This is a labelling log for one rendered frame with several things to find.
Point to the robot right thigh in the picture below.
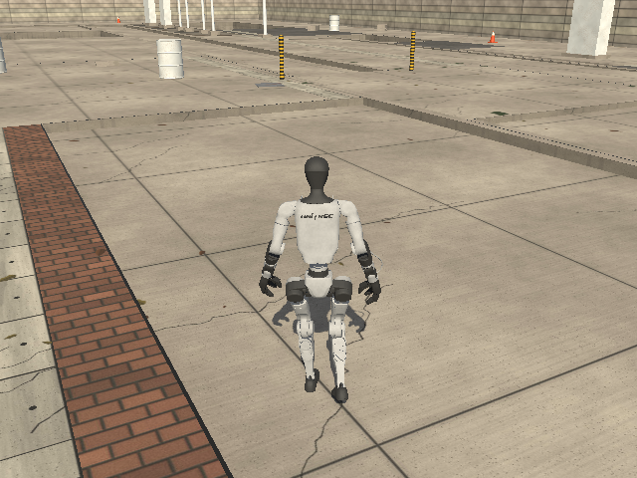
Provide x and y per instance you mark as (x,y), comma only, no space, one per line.
(341,294)

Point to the right robot hand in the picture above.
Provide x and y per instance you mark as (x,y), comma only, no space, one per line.
(373,288)

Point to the right robot upper arm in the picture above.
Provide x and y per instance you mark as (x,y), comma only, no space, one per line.
(348,209)

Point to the left robot upper arm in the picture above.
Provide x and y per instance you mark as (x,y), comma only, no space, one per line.
(286,210)

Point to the left robot forearm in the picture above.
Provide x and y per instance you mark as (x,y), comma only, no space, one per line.
(270,263)

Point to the left robot hand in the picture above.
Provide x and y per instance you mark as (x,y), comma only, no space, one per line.
(274,282)

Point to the right robot forearm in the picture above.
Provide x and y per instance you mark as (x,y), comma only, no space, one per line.
(367,265)

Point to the humanoid robot torso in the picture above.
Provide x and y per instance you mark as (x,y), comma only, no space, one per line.
(317,228)

